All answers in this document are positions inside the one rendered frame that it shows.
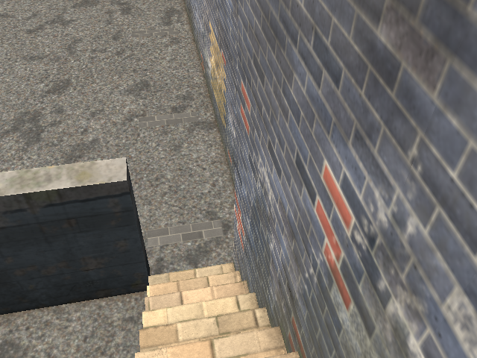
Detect stairs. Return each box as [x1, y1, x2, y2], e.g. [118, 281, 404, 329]
[135, 263, 300, 358]

